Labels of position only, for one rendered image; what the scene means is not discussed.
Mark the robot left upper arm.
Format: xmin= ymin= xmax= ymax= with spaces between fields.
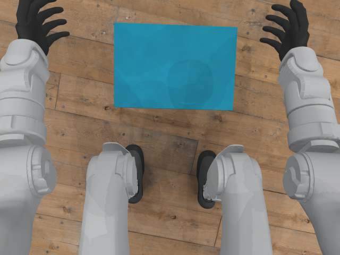
xmin=0 ymin=144 xmax=57 ymax=255

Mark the right robot forearm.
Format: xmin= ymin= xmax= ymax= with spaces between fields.
xmin=277 ymin=47 xmax=340 ymax=154

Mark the left robot forearm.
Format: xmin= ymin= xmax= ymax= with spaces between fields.
xmin=0 ymin=39 xmax=50 ymax=148

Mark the left robot thigh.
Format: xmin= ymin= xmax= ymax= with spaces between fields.
xmin=79 ymin=151 xmax=137 ymax=255

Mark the robot thigh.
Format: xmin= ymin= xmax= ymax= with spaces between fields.
xmin=211 ymin=152 xmax=273 ymax=255
xmin=79 ymin=151 xmax=137 ymax=255

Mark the right robot hand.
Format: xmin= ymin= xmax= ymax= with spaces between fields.
xmin=260 ymin=0 xmax=310 ymax=61

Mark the carton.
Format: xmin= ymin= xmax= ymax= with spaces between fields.
xmin=114 ymin=22 xmax=237 ymax=111

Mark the left robot hand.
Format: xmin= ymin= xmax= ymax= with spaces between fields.
xmin=15 ymin=0 xmax=70 ymax=56

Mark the right robot thigh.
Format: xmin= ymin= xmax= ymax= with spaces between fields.
xmin=211 ymin=152 xmax=273 ymax=255

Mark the robot right upper arm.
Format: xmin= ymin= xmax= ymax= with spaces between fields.
xmin=283 ymin=151 xmax=340 ymax=255

